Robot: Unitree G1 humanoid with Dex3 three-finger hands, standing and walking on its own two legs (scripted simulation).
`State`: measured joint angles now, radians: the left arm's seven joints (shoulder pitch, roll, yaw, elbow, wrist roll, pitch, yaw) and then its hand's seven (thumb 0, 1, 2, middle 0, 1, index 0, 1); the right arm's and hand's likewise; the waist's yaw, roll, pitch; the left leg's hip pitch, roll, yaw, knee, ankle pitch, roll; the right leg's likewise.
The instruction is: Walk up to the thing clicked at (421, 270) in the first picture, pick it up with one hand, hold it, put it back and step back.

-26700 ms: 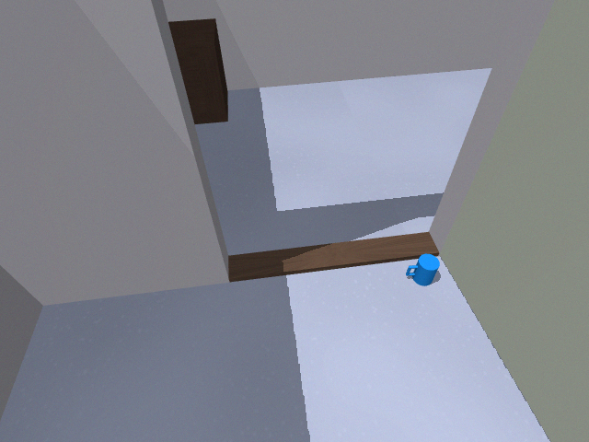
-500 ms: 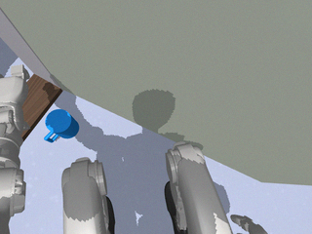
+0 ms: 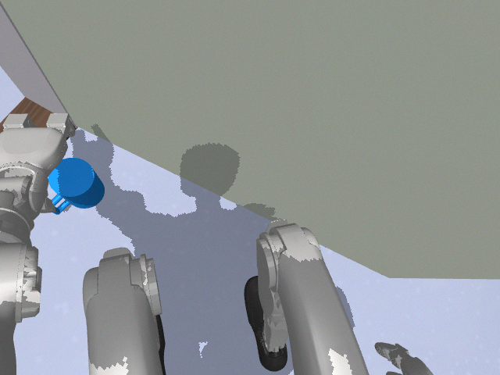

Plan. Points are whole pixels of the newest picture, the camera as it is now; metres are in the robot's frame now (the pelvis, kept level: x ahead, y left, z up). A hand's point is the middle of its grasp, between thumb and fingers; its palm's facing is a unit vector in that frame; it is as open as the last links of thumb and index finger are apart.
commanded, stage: withdraw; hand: left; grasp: from above
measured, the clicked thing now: (72, 190) +0.48 +0.26 -0.31
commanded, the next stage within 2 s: home in 0.08 s
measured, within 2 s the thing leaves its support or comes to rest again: neither
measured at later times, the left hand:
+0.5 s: hand (13, 147) +0.48 +0.27 -0.08, palm faces -0.40 -0.25 -0.88, open 12.2 cm
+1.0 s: hand out of the picture +0.29 +0.22 +0.13, palm faces -0.09 -0.87 -0.48, open 7.5 cm
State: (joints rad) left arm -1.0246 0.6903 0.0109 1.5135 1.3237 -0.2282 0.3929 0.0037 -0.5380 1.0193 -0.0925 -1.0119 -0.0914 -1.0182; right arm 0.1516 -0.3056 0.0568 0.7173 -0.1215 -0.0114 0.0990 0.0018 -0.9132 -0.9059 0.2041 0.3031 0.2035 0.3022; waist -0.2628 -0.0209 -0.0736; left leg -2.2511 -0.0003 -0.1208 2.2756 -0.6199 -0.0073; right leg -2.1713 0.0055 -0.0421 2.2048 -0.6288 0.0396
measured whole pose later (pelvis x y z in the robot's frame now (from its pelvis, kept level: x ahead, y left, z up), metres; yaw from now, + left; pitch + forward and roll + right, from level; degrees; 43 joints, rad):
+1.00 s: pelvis +0.04 +0.00 +0.23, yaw +5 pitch +23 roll -4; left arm 0.02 0.33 -0.01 0.29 0.22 0.25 0.08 0.01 0.88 0.90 -0.21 -0.30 -0.21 -0.30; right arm 0.09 -0.22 0.03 0.56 0.04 -0.07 -0.04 0.01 -0.91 -0.90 0.21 0.30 0.21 0.30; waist -0.06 0.02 -0.18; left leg -1.36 0.02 -0.08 1.54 -0.59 -0.01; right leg -1.31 -0.01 -0.04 1.48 -0.59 0.03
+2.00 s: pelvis +0.10 +0.00 +0.35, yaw +6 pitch +10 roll -2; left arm 0.49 0.21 0.04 -0.13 -0.05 0.45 0.02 0.01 0.90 0.90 -0.20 -0.30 -0.20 -0.30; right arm 0.34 -0.21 0.04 0.58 0.01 -0.21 -0.18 0.01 -0.90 -0.90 0.21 0.30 0.26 0.33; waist -0.05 0.05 -0.14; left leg -0.69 0.04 -0.05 1.00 -0.48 -0.02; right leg -0.64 0.00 -0.04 0.94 -0.47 0.02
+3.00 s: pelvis +0.10 +0.00 +0.35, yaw +6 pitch +10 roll -3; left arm 0.50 0.22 0.04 -0.14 -0.05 0.46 0.02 0.01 0.90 0.90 -0.20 -0.29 -0.20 -0.30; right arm 0.34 -0.21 0.04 0.58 0.00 -0.22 -0.18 0.01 -0.90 -0.90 0.21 0.30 0.26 0.33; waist -0.05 0.05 -0.15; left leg -0.70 0.04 -0.05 1.02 -0.50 -0.01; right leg -0.65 0.00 -0.03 0.96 -0.49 0.02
